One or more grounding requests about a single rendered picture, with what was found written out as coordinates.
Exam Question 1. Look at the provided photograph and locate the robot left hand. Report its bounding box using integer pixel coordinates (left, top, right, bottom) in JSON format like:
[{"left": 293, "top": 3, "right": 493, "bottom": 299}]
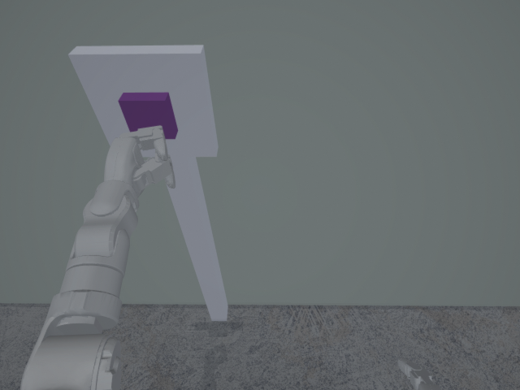
[{"left": 104, "top": 125, "right": 176, "bottom": 197}]

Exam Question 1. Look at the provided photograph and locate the robot left upper arm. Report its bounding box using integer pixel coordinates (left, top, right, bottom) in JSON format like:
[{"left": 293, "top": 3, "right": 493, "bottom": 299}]
[{"left": 24, "top": 333, "right": 122, "bottom": 390}]

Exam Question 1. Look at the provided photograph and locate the robot right hand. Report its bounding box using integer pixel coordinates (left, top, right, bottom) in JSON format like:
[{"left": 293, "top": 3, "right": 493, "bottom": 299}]
[{"left": 397, "top": 357, "right": 442, "bottom": 390}]

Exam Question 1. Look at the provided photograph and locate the button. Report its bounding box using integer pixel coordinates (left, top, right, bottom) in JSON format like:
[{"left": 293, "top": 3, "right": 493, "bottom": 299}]
[{"left": 118, "top": 93, "right": 178, "bottom": 139}]

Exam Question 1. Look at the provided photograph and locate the panel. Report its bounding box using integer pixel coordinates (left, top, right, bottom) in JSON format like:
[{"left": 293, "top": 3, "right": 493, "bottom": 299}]
[{"left": 68, "top": 45, "right": 228, "bottom": 321}]

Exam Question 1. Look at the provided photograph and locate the robot left forearm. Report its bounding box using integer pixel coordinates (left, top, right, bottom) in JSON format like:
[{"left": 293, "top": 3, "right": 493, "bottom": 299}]
[{"left": 20, "top": 180, "right": 139, "bottom": 390}]

